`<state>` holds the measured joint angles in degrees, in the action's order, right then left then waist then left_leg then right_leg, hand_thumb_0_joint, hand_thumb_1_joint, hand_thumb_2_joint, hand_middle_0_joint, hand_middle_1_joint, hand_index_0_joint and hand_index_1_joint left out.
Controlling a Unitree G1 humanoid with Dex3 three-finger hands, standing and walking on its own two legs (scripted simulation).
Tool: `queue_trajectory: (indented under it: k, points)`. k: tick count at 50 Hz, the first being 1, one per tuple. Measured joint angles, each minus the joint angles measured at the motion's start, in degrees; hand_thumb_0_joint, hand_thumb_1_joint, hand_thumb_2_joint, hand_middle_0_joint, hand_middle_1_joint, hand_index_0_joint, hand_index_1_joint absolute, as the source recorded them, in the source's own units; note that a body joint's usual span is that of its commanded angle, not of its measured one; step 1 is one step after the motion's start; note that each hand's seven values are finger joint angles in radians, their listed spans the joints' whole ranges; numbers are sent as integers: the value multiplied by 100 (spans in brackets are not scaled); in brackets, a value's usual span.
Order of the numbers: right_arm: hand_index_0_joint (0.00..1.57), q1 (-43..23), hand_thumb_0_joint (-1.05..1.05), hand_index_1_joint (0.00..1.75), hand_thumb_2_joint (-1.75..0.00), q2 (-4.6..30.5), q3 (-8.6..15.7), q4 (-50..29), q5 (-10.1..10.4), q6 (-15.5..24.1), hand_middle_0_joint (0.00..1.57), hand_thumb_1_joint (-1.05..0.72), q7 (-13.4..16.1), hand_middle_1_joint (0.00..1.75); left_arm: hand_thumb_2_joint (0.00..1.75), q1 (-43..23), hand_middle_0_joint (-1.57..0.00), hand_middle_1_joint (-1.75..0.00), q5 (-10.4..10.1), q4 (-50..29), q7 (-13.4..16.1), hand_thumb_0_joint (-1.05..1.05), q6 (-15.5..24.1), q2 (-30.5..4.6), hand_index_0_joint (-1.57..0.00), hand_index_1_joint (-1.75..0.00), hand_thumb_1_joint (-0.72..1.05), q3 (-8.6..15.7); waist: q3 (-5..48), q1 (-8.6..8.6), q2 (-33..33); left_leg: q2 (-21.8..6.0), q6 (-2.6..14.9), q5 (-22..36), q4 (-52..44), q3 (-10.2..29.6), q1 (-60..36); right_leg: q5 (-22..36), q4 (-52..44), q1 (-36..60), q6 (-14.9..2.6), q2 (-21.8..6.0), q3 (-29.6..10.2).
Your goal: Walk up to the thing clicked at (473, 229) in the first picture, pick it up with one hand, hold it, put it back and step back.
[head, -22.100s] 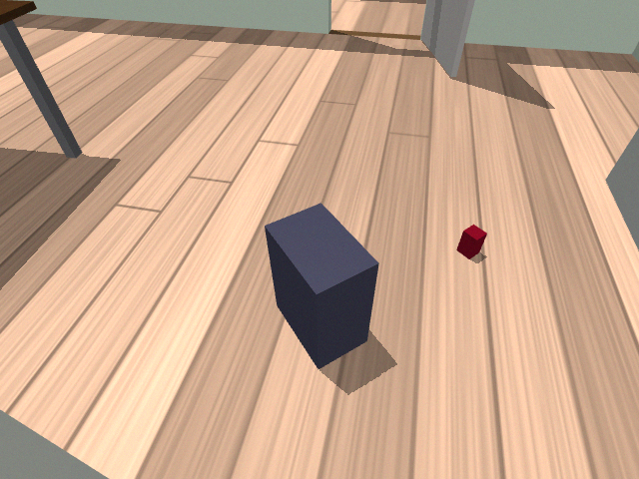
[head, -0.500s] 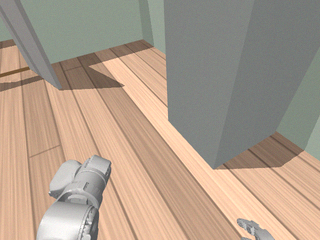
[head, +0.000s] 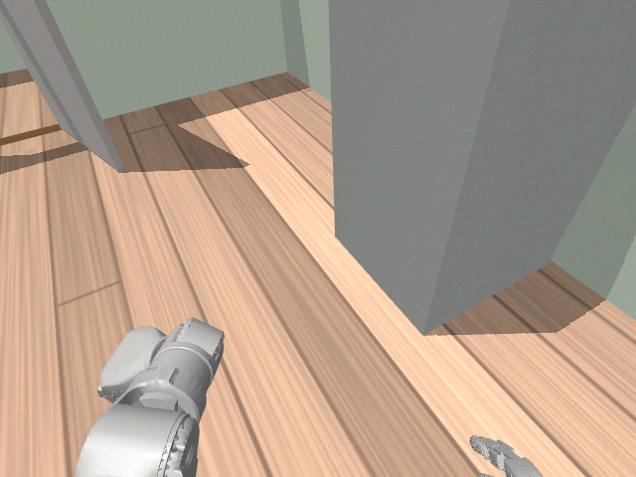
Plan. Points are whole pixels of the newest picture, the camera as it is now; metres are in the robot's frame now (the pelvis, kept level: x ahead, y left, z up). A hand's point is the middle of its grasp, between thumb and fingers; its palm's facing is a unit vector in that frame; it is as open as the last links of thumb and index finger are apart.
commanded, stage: crouch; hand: left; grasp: from above
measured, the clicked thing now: (166, 400) +0.31 +0.24 -0.08
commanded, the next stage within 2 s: lower in 1.72 s
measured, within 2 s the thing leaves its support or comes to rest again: neither
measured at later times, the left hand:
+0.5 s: hand (190, 441) +0.31 +0.25 -0.26, palm faces -0.05 -0.41 -0.91, open 10.1 cm
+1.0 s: hand (222, 448) +0.36 +0.24 -0.45, palm faces -0.05 -0.46 -0.89, open 10.1 cm
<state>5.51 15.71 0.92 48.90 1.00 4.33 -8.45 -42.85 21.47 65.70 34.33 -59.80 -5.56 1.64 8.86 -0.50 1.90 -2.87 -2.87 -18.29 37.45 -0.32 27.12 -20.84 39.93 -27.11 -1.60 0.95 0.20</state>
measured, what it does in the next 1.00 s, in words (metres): lowers itself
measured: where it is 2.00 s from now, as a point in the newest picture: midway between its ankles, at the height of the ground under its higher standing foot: outside the picture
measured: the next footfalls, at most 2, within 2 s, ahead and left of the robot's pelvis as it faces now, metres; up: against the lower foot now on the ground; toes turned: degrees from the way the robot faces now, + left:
none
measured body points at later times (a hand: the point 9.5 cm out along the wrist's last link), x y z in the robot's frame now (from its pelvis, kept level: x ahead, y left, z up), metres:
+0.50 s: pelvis -0.06 +0.02 -0.15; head +0.09 +0.03 +0.27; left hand +0.31 +0.27 -0.20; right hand +0.02 -0.25 -0.29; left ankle +0.00 +0.15 -0.72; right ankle -0.01 -0.10 -0.72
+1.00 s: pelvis -0.10 +0.02 -0.32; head +0.12 +0.03 +0.07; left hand +0.36 +0.26 -0.40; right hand -0.08 -0.26 -0.46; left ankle +0.00 +0.15 -0.72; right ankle -0.01 -0.10 -0.72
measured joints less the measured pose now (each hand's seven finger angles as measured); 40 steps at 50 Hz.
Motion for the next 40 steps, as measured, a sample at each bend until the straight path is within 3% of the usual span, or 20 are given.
queue_trajectory:
  k: [4,8,14,16,19,23,27,36,40]
  points:
    - [20,-10,1,30,-89,-29,5,71,-23,96,20,-86,-9,30,59,-102,-66,-61,57,455,-58,1,243,-48,-61,-64,1,125,17,-66,-63,-36,0,-28,157,16,269,-6,121,-255,-14,36,12]
    - [20,14,1,30,-89,-45,30,109,-75,232,20,-86,-41,30,58,-237,-66,-62,257,902,0,1,618,-143,-61,-63,1,267,20,-165,-189,-62,-2,-123,563,32,859,-76,492,-834,-23,61,18]
    - [20,168,0,30,-89,37,110,123,-347,409,20,-87,-102,30,56,-559,-65,-63,635,1429,645,1,1255,-385,-61,-63,2,549,77,-294,-320,-91,-24,-505,1816,24,2364,-402,1688,-2335,1,84,-23]
    - [20,210,0,30,-89,68,152,139,-528,430,20,-87,-145,30,56,-701,-65,-64,603,1546,949,1,1475,-494,-61,-63,2,761,89,-335,-313,-98,-1,-678,2361,39,2949,-554,2196,-2906,16,90,-23]
    - [20,242,0,30,-89,82,166,179,-765,422,20,-88,-186,30,56,-883,-65,-64,398,1658,1358,1,1762,-639,-61,-63,2,1108,110,-385,-273,-103,33,-929,3177,67,3801,-780,2959,-3734,58,96,-18]
    - [20,249,0,30,-90,46,125,234,-933,373,20,-88,-213,30,57,-1079,-66,-63,34,1730,1640,1,2024,-799,-62,-62,1,1423,222,-448,-196,-91,88,-1233,4205,119,4918,-1059,3931,-4813,111,87,2]
    - [20,163,0,30,-90,-3,91,295,-967,322,20,-89,-185,30,57,-1338,-68,-61,-18,1802,1598,1,2303,-915,-64,-61,0,1505,215,-534,-126,-66,113,-1428,5069,196,5865,-1249,4741,-5708,147,71,49]
    - [20,44,0,30,-90,5,13,400,-967,262,20,-90,-190,30,57,-1988,-73,-54,471,2139,1355,0,2697,-1360,-67,-59,-2,1634,267,-843,-27,-34,136,-1580,6400,312,7559,-1403,6025,-7346,185,62,114]
    - [20,109,0,30,-90,62,36,385,-984,261,20,-90,-256,30,56,-2230,-76,-49,501,2308,1297,0,2754,-1637,-68,-58,-2,1764,297,-954,-22,-48,128,-1665,6948,342,8140,-1483,6581,-7940,183,87,121]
